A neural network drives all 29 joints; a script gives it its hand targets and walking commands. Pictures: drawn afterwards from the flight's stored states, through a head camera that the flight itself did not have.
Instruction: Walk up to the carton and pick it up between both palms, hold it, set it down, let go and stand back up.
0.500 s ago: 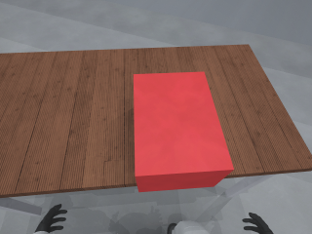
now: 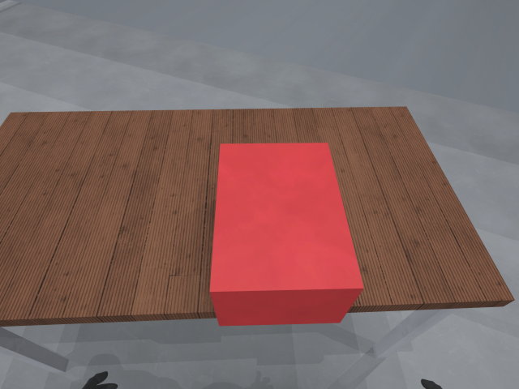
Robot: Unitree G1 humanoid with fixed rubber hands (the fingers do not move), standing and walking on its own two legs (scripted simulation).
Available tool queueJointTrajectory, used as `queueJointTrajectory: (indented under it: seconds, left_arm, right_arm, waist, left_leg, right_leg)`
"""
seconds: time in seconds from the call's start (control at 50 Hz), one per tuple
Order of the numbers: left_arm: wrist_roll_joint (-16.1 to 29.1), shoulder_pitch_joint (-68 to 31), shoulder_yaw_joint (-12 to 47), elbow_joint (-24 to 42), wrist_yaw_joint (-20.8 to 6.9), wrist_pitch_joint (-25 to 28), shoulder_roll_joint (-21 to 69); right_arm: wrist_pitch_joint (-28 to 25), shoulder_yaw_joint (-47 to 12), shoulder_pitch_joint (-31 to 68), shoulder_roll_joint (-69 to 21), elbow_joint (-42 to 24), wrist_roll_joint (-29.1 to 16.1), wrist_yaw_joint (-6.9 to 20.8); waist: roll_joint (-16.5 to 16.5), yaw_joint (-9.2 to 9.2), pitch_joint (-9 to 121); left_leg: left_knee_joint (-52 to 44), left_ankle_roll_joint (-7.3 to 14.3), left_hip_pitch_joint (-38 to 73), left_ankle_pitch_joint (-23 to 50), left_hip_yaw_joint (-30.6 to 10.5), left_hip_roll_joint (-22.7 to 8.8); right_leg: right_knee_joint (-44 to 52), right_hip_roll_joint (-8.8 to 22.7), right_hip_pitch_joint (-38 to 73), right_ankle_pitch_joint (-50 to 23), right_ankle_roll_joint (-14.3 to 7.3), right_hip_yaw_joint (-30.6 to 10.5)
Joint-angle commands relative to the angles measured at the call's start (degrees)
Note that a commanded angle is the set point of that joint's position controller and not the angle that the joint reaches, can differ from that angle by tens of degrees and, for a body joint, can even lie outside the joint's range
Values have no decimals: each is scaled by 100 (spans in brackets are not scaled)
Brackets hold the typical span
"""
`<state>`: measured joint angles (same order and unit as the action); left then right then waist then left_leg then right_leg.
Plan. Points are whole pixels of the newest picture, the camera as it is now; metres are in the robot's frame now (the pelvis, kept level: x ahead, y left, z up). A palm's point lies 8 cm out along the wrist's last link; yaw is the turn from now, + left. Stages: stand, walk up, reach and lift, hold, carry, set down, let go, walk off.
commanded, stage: walk up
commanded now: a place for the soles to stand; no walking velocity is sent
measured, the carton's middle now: (276, 228) +0.40 -0.03 -0.05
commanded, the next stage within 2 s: none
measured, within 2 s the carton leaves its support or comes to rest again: neither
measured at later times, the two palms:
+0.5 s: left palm out of the picture +0.04 +0.26 -0.12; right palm out of the picture -0.01 -0.32 -0.13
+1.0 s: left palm out of the picture -0.03 +0.26 -0.12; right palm out of the picture +0.07 -0.33 -0.15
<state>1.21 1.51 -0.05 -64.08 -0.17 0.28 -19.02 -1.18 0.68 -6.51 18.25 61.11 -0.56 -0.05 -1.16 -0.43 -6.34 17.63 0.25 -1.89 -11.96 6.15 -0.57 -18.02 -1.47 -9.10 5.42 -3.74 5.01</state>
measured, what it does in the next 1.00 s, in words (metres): steps on the spot: right foot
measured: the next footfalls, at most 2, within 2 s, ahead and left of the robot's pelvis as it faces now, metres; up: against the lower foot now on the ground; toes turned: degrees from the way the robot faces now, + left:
right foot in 0.90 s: +0.02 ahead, -0.12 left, +0.00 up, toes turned +0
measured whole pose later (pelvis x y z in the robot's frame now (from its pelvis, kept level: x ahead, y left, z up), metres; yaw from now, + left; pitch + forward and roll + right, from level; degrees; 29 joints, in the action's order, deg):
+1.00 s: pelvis -0.04 -0.04 -0.02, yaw +1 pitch -3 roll +0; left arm -1.7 15.7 -2.9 -56.2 -0.7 -0.5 -19.3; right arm 1.7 3.7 -8.9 20.4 53.1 0.1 -0.5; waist 3.7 1.9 -2.3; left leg 41.1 -1.6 -17.9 -25.7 -0.3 -3.2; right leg -37.3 -2.5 -16.0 18.8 -3.8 2.7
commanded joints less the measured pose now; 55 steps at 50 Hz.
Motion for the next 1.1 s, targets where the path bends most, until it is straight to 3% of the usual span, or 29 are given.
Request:
queueJointTrajectory:
  seconds: [0.0, 0.04, 0.08, 0.16, 0.2, 0.26, 0.34, 0.42, 0.46, 0.52, 0.58, 0.62, 0.64, 0.66, 0.7, 0.76, 0.8, 0.82, 0.84, 0.86, 0.9, 0.92, 0.94, 0.96, 0.98, 1.02, 1.04, 1.06, 1.08]
  left_arm:
    - [19, -353, -254, 280, 44, 138, -1108]
    - [-6, -324, -283, 279, 46, 176, -1183]
    - [-8, -211, -271, 244, 49, 192, -1155]
    - [-29, 65, -314, 374, 54, 134, -1183]
    - [11, 129, -355, 388, 63, 142, -1145]
    - [-34, 71, -322, 439, 34, 144, -1037]
    - [-10, 76, -456, 551, 51, 62, -1308]
    - [-47, 349, -549, 634, 63, 42, -1426]
    - [-36, 356, -513, 724, 60, 32, -1261]
    - [-36, 418, -597, 850, 56, -24, -1334]
    - [-26, 482, -591, 929, 41, -16, -1294]
    - [-24, 593, -626, 1019, 47, -23, -1324]
    - [7, 562, -651, 999, 46, -42, -1415]
    - [47, 747, -661, 966, 11, -51, -1402]
    - [-114, 1322, -736, 865, -36, -151, -1337]
    - [-233, 1546, -760, 1011, -120, -259, -1198]
    - [-236, 1743, -708, 1098, -143, -224, -1131]
    - [-236, 1578, -705, 1088, -141, -170, -1228]
    - [-263, 1460, -591, 1188, -85, -45, -1223]
    - [-281, 1045, -574, 1285, -5, 100, -1359]
    - [-309, 614, -577, 1523, 42, 161, -1620]
    - [-309, 652, -535, 1523, 44, 209, -1494]
    - [-295, 639, -497, 1588, 48, 244, -1386]
    - [-269, 746, -462, 1564, 71, 280, -1516]
    - [-173, 831, -383, 1486, 83, 323, -1465]
    - [11, 1026, -342, 1434, 107, 346, -1422]
    - [50, 1339, -258, 1415, 119, 360, -1373]
    - [62, 1432, -288, 1402, 120, 367, -1354]
    - [38, 1348, -274, 1365, 101, 358, -1215]
  right_arm:
    - [-114, 243, -5, 1338, -214, 36, -90]
    - [-152, 236, -127, 1320, -173, 22, -91]
    - [-172, 208, -193, 1291, -201, 24, -75]
    - [-96, 246, -358, 1205, -212, 35, -100]
    - [-80, 268, -375, 1248, -247, 99, -125]
    - [-132, 254, -490, 1187, -226, 84, -96]
    - [-41, 266, -811, 1100, -132, 56, -101]
    - [-24, 319, -928, 1193, -194, 80, -116]
    - [-36, 320, -1039, 1205, -212, 90, -111]
    - [25, 387, -1158, 1168, -349, 129, -128]
    - [31, 385, -1250, 1313, -450, 157, -113]
    - [32, 423, -1159, 1373, -545, 136, -127]
    - [14, 427, -1014, 1476, -615, 132, -126]
    - [10, 462, -637, 1627, -710, 172, -110]
    - [-5, 504, -122, 1622, -1031, 143, -149]
    - [-30, 542, 595, 1629, -1398, 251, -244]
    - [-8, 583, 590, 1674, -1498, 208, -244]
    - [54, 542, 552, 1446, -1414, 181, -221]
    - [106, 452, 164, 1169, -1297, 89, -165]
    - [172, 445, -433, 989, -1192, -11, -54]
    - [258, 558, -677, 1323, -1106, -15, -83]
    - [291, 591, -782, 1316, -990, 88, -89]
    - [232, 582, -576, 1415, -1125, 117, -81]
    - [172, 586, -602, 1384, -1035, 82, -61]
    - [117, 526, -623, 1390, -1015, 114, -57]
    - [50, 543, -697, 1524, -797, 94, -84]
    - [40, 482, -489, 1529, -734, 93, -116]
    - [-2, 482, -381, 1592, -697, 74, -133]
    - [26, 461, -171, 1473, -735, 15, -95]
  waist:
    - [127, 34, 540]
    - [-254, -53, 580]
    - [-65, -48, 613]
    - [-237, -13, 661]
    - [54, 21, 741]
    - [-410, -3, 710]
    - [-18, -80, 374]
    - [-146, 29, 582]
    - [-74, -9, 641]
    - [-187, -60, 494]
    - [170, -52, 686]
    - [231, 62, 640]
    - [357, 32, 533]
    - [1033, 126, 532]
    - [1199, 327, 188]
    - [1121, 585, -29]
    - [1209, 594, 92]
    - [792, 475, 129]
    - [-120, 308, 320]
    - [-677, -33, 222]
    - [-877, -138, -168]
    - [-1111, -109, -222]
    - [-641, -81, -397]
    - [-705, -116, -95]
    - [-899, -184, 234]
    - [-572, -200, 915]
    - [-693, -65, 1166]
    - [-376, 37, 1331]
    - [-242, 83, 1503]
  left_leg:
    - [-610, -33, -462, -215, -782, -900]
    - [-499, 45, -366, -175, -880, -987]
    - [-503, -17, -400, -187, -835, -961]
    - [-111, 7, -286, -276, -773, -728]
    - [-103, 18, -447, -255, -735, -747]
    - [-96, 24, -369, -302, -791, -732]
    - [46, 60, -757, -874, -715, -535]
    - [279, 71, -978, -941, -555, -486]
    - [251, 91, -971, -944, -639, -511]
    - [662, 152, -999, -1211, -495, -427]
    - [313, 258, -1094, -1274, -726, -578]
    - [-139, 382, -1525, -1393, -761, -761]
    - [-400, 487, -1835, -1664, -1103, -982]
    - [-453, 570, -2113, -1709, -1391, -1334]
    - [-802, 978, -3285, -2577, -1966, -1890]
    - [-770, 1076, -3605, -2499, -1999, -2242]
    - [-208, 871, -3261, -2178, -1622, -1963]
    - [460, 627, -3037, -1977, -1332, -1619]
    - [1381, 292, -2314, -1679, -828, -1060]
    - [2020, -128, -2171, -1327, -698, -397]
    - [2580, -183, -1954, -1877, -1032, -346]
    - [2737, -110, -1668, -1802, -1095, -531]
    - [2540, -96, -1490, -1590, -1030, -535]
    - [1871, -92, -1252, -1340, -1042, -536]
    - [1506, -10, -1431, -864, -1100, -528]
    - [740, 23, -679, 225, -1065, -558]
    - [660, 87, -279, 704, -1215, -746]
    - [781, 122, -101, 1160, -1263, -758]
    - [811, 33, -28, 824, -1031, -705]
  right_leg:
    - [559, 1161, 178, -14, 54, -1220]
    - [688, 1152, 44, 365, 119, -1232]
    - [699, 1169, 48, 293, 133, -1288]
    - [1014, 1242, -314, 1337, 98, -1569]
    - [1037, 1240, -144, 1228, 92, -1498]
    - [1040, 1149, -411, 1576, 147, -1453]
    - [1158, 1161, -684, 2047, 166, -1517]
    - [1364, 1240, -337, 2274, 340, -1523]
    - [1201, 1251, -442, 2353, 149, -1468]
    - [1270, 1154, -911, 2740, 305, -1401]
    - [987, 1111, -643, 2419, 283, -1340]
    - [544, 837, -178, 1931, 606, -1024]
    - [101, 645, -23, 1544, 676, -859]
    - [-721, 555, 132, 1378, 502, -769]
    - [-2334, 280, 398, 1714, 507, -586]
    - [-3133, 431, 141, 1950, 285, -963]
    - [-2595, 557, 98, 1698, 260, -898]
    - [-1606, 699, 129, 1266, 310, -1141]
    - [-244, 899, -219, 1019, 331, -1902]
    - [654, 1561, -587, 1229, 189, -3133]
    - [840, 1863, -1431, 2159, -528, -3434]
    - [996, 1955, -1819, 2705, -589, -3542]
    - [988, 1820, -1870, 2054, -614, -3192]
    - [699, 1657, -1357, 823, -341, -2544]
    - [337, 1559, -572, -702, -19, -2342]
    - [-396, 1439, 114, -2942, 424, -1770]
    - [-583, 1381, 50, -3250, 503, -1672]
    - [-689, 1186, 210, -3306, 638, -1389]
    - [-344, 1077, 252, -2279, 614, -1267]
